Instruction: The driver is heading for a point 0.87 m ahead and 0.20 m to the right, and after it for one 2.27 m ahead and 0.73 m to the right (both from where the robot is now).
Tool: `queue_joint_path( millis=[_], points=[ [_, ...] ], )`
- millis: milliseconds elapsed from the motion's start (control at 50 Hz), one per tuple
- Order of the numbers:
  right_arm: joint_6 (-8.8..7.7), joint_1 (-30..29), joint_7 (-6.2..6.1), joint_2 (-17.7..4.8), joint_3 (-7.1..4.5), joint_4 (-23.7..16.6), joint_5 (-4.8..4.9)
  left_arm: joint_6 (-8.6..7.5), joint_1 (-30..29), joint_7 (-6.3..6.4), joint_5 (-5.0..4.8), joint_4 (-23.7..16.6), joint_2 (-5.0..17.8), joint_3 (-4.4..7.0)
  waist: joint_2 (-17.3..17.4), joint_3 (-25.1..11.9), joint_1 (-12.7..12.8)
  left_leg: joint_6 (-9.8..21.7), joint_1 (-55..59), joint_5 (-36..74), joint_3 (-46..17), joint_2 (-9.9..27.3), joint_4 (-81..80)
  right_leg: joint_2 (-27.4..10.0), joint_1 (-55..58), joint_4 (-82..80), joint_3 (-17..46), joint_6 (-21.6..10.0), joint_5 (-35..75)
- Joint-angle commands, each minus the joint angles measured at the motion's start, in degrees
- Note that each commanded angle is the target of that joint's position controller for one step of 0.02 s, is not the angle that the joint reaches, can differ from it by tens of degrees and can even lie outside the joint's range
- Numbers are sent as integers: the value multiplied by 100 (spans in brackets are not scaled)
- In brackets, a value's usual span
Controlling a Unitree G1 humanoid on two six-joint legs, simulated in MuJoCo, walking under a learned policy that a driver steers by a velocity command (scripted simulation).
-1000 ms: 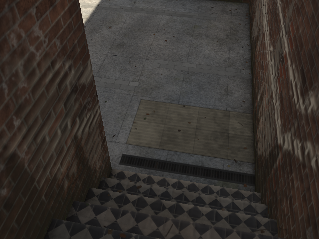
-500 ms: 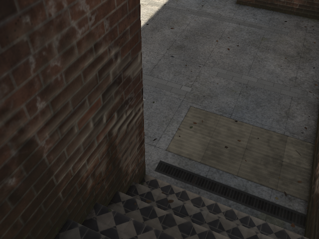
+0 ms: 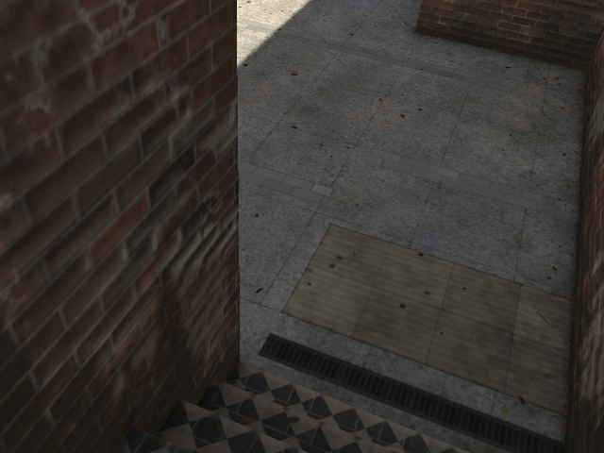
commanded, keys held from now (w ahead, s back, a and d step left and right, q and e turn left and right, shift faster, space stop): no key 0.60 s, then w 0.40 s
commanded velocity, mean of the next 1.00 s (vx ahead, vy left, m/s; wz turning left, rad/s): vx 0.11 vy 0.00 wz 0.00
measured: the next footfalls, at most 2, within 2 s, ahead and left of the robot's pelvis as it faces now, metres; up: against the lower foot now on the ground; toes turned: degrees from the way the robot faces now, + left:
right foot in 0.02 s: +0.02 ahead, -0.15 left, +0.00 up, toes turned +1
right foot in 1.32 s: +0.27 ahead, -0.11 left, -0.21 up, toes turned -5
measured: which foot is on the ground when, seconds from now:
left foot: down 0.00-1.00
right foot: up 0.00-0.00, down 0.02-0.96, up 0.98-1.00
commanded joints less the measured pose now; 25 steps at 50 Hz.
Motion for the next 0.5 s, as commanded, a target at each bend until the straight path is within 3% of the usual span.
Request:
queue_joint_path(
  millis=[20,40,60,80,100,120,160,180,280,320,460,500],
  points=[
    [13,-135,-60,-1085,-247,-339,-174,-195,887,-111,-107,141,387,-10,1152,856,99,728,-1030,2113,-1296,1169,-2036,-42,1759,-2305,-616,-63,-1689],
    [105,126,-70,-1074,-294,-220,-292,-271,1043,-152,-265,172,387,6,1069,1078,126,638,-535,2348,-1438,1146,-2066,-132,1860,-3925,-459,-137,-1874],
    [62,476,-29,-1002,-343,-137,-229,-338,1196,-141,-245,350,628,80,400,1092,-79,336,-528,2767,-1409,971,-1774,-448,2396,-3904,34,-176,-103],
    [10,638,61,-916,-379,-119,-136,-395,1030,-124,-281,364,736,113,-112,1020,-294,64,-643,2449,-1056,737,-1667,-788,2658,-3709,553,-372,1784],
    [72,417,126,-1051,-468,-59,-118,-449,816,-189,-271,320,362,-4,-150,1055,-135,-108,30,1012,-764,527,-2030,-860,1695,-3923,843,-551,1481],
    [141,66,163,-1066,-531,-35,-112,-507,589,-257,-238,228,205,-61,7,1043,-85,-221,564,884,-757,461,-2073,-868,1483,-4314,785,-522,1261],
    [243,-258,226,-873,-549,-24,-133,-535,506,-266,-209,207,461,-11,102,946,-111,-261,1170,813,-791,491,-2246,-726,1434,-4616,593,-435,387],
    [263,-321,246,-777,-542,-22,-157,-528,494,-236,-245,185,506,4,141,944,-141,-249,1321,911,-813,536,-2384,-687,1434,-4729,554,-400,-6],
    [210,-386,249,-913,-638,172,-135,-642,637,-252,-233,180,354,1,125,663,-98,-309,1537,1228,-839,678,-2655,-723,1737,-4980,548,-418,27],
    [258,-389,250,-879,-630,220,-198,-655,659,-234,-237,206,376,7,110,707,-106,-323,1581,1163,-784,655,-2680,-723,1671,-5089,531,-415,-43],
    [240,-361,207,-861,-639,415,-200,-703,767,-218,-211,286,361,13,147,771,-66,-355,1507,1418,-774,734,-2788,-727,1863,-5152,503,-426,362],
    [253,-377,185,-804,-631,495,-160,-673,674,-202,-236,274,373,15,152,812,-68,-412,1420,1514,-738,753,-2817,-740,1896,-5153,471,-400,659]
  ],
)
